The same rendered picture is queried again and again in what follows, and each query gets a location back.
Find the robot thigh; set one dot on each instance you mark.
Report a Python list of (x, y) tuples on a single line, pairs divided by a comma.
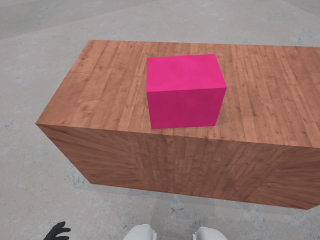
[(208, 234), (141, 232)]

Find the right robot thigh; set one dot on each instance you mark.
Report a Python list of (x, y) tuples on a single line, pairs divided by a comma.
[(208, 234)]

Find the robot left hand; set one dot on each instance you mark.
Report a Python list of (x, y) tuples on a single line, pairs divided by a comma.
[(57, 229)]

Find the left robot thigh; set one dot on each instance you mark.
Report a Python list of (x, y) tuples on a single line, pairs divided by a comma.
[(141, 232)]

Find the pedestal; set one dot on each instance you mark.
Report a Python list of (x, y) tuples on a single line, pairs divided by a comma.
[(264, 148)]

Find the carton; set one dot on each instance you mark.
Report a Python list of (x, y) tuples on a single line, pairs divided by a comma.
[(184, 91)]

